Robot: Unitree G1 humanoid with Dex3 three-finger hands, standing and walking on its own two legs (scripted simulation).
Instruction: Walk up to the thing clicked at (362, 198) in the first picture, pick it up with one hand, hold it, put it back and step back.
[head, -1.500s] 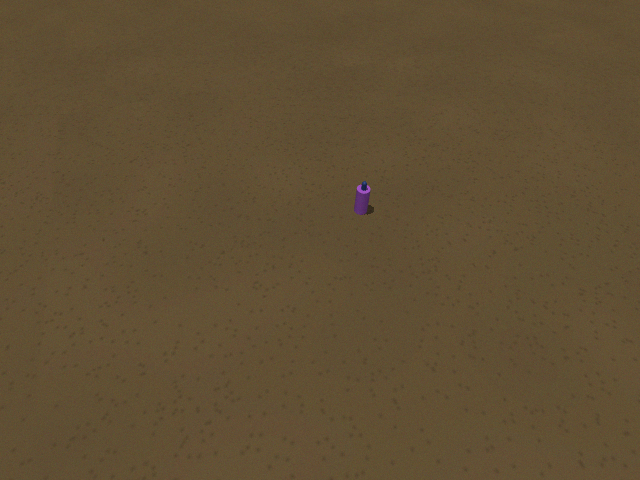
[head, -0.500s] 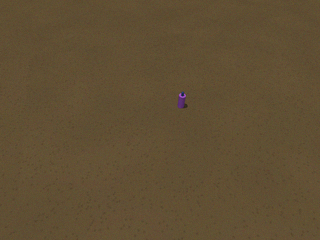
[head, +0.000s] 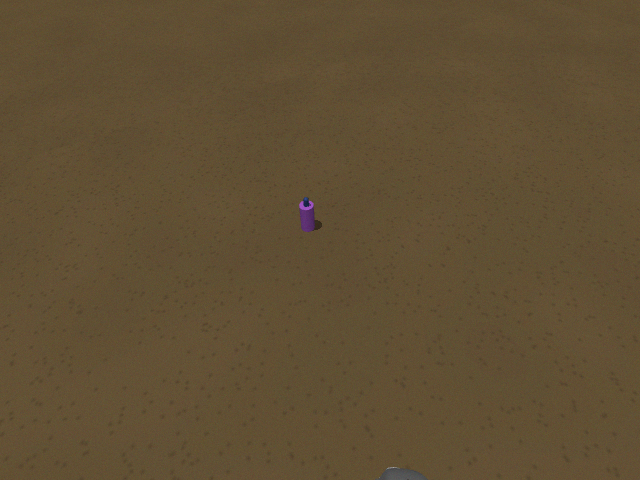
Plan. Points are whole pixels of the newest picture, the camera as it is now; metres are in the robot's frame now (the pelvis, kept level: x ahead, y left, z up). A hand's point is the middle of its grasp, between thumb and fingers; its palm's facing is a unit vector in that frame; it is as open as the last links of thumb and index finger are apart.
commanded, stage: walk up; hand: left
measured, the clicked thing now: (306, 212) +1.21 +0.06 -0.66
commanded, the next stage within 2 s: none
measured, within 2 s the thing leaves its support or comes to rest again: neither
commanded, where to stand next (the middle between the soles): +0.84 -0.11 m, yaw -11 degrees
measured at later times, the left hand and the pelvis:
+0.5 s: hand (158, 372) +0.31 +0.27 -0.13, palm faces -0.19 -0.92 -0.34, open 7.3 cm; pelvis +0.21 +0.01 +0.02, yaw -8 degrees
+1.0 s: hand (227, 243) +0.55 +0.18 -0.09, palm faces -0.22 -0.89 -0.39, open 7.3 cm; pelvis +0.41 -0.06 +0.02, yaw -12 degrees
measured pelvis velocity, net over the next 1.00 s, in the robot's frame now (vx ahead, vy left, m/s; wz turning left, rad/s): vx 0.41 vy -0.06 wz -0.21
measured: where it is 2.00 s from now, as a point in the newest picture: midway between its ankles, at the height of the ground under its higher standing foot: (351, 308)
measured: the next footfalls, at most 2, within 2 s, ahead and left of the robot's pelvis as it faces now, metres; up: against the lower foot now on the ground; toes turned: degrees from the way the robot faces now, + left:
left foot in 0.36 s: +0.30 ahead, +0.12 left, +0.00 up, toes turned +0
right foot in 0.76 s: +0.47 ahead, -0.17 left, +0.00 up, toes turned -14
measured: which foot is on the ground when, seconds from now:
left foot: up 0.00-0.34, down 0.36-0.78, up 0.80-1.00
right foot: down 0.00-0.38, up 0.40-0.74, down 0.76-1.00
